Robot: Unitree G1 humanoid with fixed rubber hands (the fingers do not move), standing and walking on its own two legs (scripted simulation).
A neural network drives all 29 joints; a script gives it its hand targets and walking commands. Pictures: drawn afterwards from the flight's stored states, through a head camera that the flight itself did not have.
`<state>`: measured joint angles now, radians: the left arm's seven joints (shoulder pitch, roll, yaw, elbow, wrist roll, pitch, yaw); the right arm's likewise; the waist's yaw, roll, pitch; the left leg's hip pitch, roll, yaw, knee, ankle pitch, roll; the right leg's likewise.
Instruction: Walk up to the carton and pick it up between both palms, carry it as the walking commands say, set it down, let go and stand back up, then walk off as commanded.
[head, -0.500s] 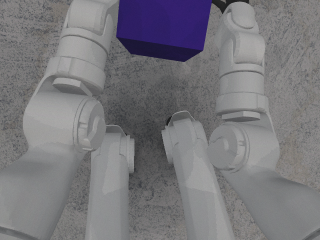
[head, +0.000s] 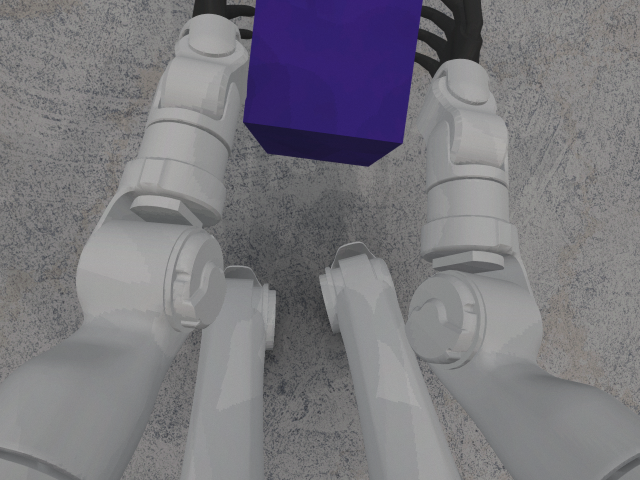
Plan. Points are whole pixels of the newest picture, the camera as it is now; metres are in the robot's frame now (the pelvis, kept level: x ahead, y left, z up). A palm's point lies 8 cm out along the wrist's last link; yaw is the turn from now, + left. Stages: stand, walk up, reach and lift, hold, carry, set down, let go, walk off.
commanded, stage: reach and lift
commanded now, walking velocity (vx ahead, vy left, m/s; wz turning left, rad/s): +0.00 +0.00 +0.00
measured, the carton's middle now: (335, 22) +0.59 -0.10 -0.17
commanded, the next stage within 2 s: none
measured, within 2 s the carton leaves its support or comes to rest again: neither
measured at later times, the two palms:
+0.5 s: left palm (196, 16) +0.53 +0.04 -0.02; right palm (483, 64) +0.47 -0.19 -0.02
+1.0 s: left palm (166, 4) +0.51 +0.04 +0.05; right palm (529, 60) +0.45 -0.18 +0.05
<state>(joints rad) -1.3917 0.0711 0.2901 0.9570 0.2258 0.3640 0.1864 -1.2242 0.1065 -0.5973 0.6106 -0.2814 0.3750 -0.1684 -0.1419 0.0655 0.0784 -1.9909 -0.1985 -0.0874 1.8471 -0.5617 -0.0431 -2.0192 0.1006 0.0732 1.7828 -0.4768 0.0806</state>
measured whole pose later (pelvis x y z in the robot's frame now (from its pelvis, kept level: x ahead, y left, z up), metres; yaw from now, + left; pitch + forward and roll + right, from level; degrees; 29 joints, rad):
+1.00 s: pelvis +0.02 +0.00 +0.10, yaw -1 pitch +33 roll -1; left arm -1.07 -0.04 0.32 0.92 0.26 0.31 0.20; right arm -0.93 0.20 -0.58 0.61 -0.29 0.31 -0.20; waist -0.12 0.06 -0.05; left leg -1.57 -0.17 -0.11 1.52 -0.52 -0.02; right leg -1.59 0.12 0.11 1.45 -0.44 0.07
